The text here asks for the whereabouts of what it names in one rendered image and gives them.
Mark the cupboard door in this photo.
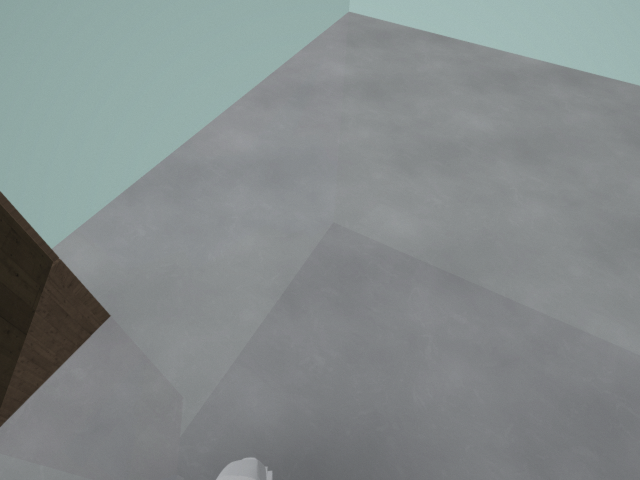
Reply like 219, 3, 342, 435
0, 204, 53, 408

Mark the left robot thigh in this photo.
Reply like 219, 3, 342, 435
216, 459, 273, 480

